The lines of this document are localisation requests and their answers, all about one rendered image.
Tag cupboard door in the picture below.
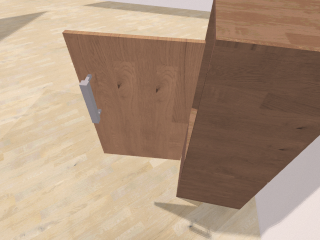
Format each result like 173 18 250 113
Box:
62 30 206 161

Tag handle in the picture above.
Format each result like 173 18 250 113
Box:
79 74 102 124

